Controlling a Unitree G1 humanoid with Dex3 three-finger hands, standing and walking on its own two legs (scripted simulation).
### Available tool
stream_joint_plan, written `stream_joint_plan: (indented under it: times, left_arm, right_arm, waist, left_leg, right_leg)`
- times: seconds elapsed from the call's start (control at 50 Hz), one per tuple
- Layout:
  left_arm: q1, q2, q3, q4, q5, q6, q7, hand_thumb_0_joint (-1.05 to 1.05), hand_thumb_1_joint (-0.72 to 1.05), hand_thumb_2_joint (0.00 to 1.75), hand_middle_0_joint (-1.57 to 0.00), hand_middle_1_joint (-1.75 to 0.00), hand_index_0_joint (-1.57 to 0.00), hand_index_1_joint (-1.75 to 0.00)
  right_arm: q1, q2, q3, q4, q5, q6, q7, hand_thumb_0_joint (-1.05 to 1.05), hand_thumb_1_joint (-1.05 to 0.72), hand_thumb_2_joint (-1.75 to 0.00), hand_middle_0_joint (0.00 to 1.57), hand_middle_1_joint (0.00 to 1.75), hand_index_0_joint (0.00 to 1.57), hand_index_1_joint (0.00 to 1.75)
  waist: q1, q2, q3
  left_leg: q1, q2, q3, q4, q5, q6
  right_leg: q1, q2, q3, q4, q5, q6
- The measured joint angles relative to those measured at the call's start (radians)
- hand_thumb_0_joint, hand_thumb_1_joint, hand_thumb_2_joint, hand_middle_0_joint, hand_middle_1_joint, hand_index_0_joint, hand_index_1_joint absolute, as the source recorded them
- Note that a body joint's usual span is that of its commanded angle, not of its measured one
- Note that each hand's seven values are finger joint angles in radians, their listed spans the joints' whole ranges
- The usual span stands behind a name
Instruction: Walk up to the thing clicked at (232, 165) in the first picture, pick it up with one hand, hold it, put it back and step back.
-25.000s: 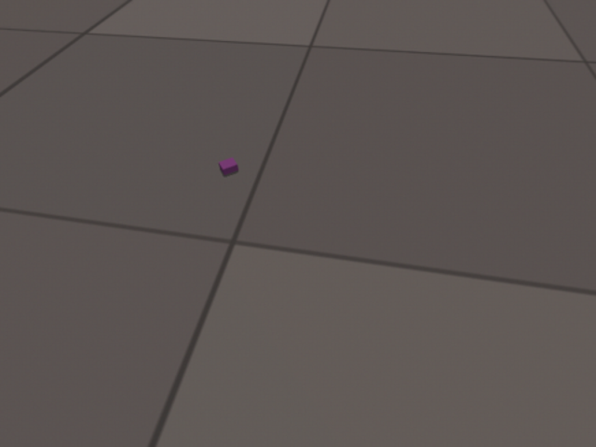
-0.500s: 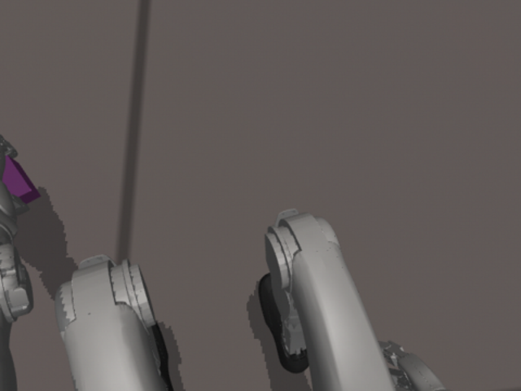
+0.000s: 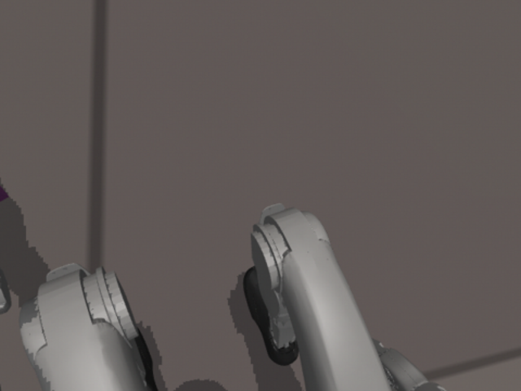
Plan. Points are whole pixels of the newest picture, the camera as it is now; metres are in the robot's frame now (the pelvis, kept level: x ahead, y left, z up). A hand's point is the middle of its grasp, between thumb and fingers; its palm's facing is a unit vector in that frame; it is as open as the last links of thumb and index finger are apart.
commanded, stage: rest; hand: left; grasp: from above
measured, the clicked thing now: out of the picture +0.44 +0.34 -0.25
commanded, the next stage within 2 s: open in 0.96 s
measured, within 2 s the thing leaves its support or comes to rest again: rests again in 0.74 s
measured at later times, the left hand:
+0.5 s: hand out of the picture +0.44 +0.32 -0.24, palm faces -0.36 -0.25 -0.90, open 9.5 cm
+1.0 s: hand out of the picture +0.44 +0.32 -0.25, palm faces -0.37 -0.25 -0.90, open 9.5 cm
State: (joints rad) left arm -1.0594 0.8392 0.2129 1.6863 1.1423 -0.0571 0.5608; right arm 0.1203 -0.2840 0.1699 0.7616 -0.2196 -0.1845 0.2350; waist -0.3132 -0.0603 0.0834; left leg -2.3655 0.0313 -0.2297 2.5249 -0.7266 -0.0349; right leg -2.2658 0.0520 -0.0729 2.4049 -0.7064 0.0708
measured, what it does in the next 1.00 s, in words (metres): stands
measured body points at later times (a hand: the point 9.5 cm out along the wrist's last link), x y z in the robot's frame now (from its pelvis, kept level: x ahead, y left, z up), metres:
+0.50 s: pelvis +0.00 +0.00 +0.00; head +0.27 +0.11 +0.33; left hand +0.46 +0.33 -0.19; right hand +0.03 -0.25 -0.07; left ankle +0.06 +0.14 -0.27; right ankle +0.10 -0.13 -0.27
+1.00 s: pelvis -0.01 +0.01 +0.00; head +0.27 +0.13 +0.33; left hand +0.46 +0.33 -0.20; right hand +0.02 -0.24 -0.06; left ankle +0.06 +0.14 -0.27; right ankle +0.10 -0.13 -0.27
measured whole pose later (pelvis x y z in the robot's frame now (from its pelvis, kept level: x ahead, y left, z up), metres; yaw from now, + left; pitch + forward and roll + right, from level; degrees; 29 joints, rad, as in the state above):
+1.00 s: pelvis -0.01 +0.01 +0.00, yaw -4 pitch +27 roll -15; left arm -1.12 1.00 0.21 1.86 1.15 -0.08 0.68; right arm 0.11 -0.35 0.29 0.73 -0.27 -0.32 0.32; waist -0.39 -0.13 0.18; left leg -2.35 0.03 -0.30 2.57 -0.72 -0.01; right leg -2.21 0.07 -0.13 2.39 -0.68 0.07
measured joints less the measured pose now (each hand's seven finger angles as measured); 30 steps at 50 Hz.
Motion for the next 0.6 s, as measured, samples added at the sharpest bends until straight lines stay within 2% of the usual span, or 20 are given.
stream_joint_plan:
  times: [0.14, 0.2, 0.3, 0.52, 0.6]
  left_arm:
    - [-0.007, 0.034, 0.013, 0.036, 0.017, -0.02, 0.035, 0.01, 0.11, 0.29, -0.83, -0.3, -0.83, -0.29]
    - [-0.016, 0.048, 0.006, 0.055, 0.022, -0.021, 0.052, 0.01, 0.11, 0.28, -0.83, -0.29, -0.83, -0.28]
    - [-0.02, 0.063, 0.002, 0.073, 0.02, -0.018, 0.077, 0.01, 0.11, 0.27, -0.84, -0.3, -0.83, -0.28]
    - [-0.036, 0.095, 0.003, 0.102, -0.001, -0.012, 0.094, 0.01, 0.11, 0.27, -0.84, -0.3, -0.83, -0.29]
    - [-0.038, 0.1, -0.01, 0.111, 0.0, -0.01, 0.1, 0.01, 0.12, 0.27, -0.83, -0.31, -0.83, -0.29]
  right_arm:
    - [-0.002, -0.017, 0.027, -0.014, -0.013, -0.025, 0.012, 0.01, -0.89, -0.89, 0.21, 0.3, 0.2, 0.3]
    - [-0.004, -0.027, 0.034, -0.016, -0.02, -0.035, 0.018, 0.01, -0.89, -0.89, 0.21, 0.3, 0.2, 0.3]
    - [-0.007, -0.037, 0.044, -0.014, -0.029, -0.052, 0.026, 0.01, -0.89, -0.89, 0.2, 0.3, 0.2, 0.3]
    - [-0.015, -0.043, 0.074, -0.025, -0.037, -0.086, 0.046, 0.01, -0.89, -0.89, 0.2, 0.3, 0.2, 0.3]
    - [-0.016, -0.041, 0.086, -0.026, -0.04, -0.09, 0.053, 0.01, -0.89, -0.89, 0.2, 0.3, 0.19, 0.3]
  waist:
    - [-0.018, -0.019, 0.019]
    - [-0.025, -0.026, 0.027]
    - [-0.033, -0.033, 0.037]
    - [-0.049, -0.047, 0.066]
    - [-0.052, -0.052, 0.068]
  left_leg:
    - [0.001, -0.002, -0.017, 0.013, 0.001, -0.001]
    - [0.0, -0.002, -0.023, 0.018, 0.001, 0.0]
    - [0.003, 0.001, -0.03, 0.024, -0.002, 0.002]
    - [0.009, 0.003, -0.045, 0.032, -0.002, 0.008]
    - [0.013, 0.003, -0.049, 0.032, -0.002, 0.008]
  right_leg:
    - [0.008, 0.003, -0.014, 0.001, 0.005, -0.001]
    - [0.009, 0.006, -0.018, 0.001, 0.008, -0.002]
    - [0.013, 0.01, -0.024, 0.0, 0.011, 0.0]
    - [0.029, 0.016, -0.036, -0.009, 0.017, 0.008]
    - [0.034, 0.016, -0.04, -0.013, 0.019, 0.005]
